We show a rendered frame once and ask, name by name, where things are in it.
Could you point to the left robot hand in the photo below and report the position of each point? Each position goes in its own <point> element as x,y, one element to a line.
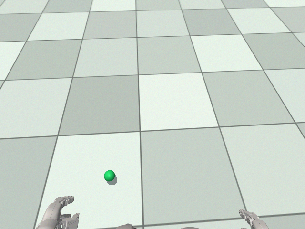
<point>54,212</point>

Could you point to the right robot hand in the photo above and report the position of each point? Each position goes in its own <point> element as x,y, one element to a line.
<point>253,220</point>

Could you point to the left robot arm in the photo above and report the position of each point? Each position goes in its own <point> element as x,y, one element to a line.
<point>48,224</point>

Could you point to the ball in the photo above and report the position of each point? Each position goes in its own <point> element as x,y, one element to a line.
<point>109,175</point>

